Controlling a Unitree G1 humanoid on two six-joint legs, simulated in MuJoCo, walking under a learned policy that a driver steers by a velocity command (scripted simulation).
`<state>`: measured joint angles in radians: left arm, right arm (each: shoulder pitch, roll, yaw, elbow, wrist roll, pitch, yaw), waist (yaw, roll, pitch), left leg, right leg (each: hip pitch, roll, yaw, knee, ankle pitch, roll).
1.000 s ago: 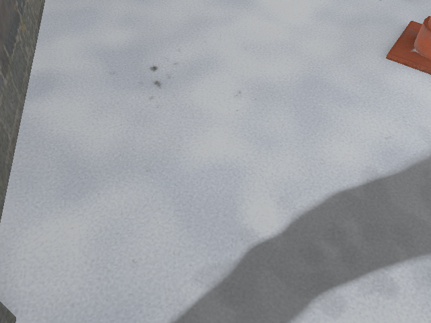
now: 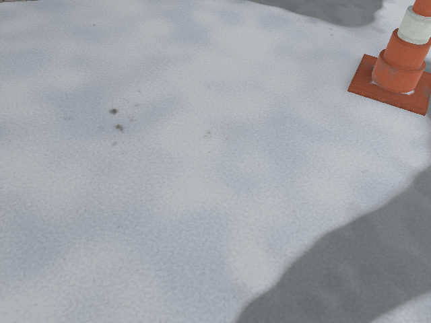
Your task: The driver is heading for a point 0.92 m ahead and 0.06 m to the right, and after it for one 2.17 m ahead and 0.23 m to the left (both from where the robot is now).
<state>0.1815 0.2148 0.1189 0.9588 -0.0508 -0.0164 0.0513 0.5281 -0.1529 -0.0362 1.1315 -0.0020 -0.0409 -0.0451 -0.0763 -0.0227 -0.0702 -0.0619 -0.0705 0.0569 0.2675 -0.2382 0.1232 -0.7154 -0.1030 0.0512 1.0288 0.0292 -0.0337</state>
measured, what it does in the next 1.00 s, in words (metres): walks ahead: right foot, then left foot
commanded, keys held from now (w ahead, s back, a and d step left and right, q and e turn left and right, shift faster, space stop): w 1.00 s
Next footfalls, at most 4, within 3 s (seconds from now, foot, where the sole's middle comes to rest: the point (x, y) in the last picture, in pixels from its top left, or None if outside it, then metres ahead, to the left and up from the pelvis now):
0.34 right None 0.36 -0.17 -0.79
0.88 left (182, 284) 0.72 0.03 -0.79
1.40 right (250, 216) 0.99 -0.24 -0.79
1.90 left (194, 184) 1.16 -0.02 -0.79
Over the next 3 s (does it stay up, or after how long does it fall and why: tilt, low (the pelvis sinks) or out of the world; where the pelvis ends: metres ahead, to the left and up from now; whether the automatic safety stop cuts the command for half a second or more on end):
stays up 1.18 -0.12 -0.01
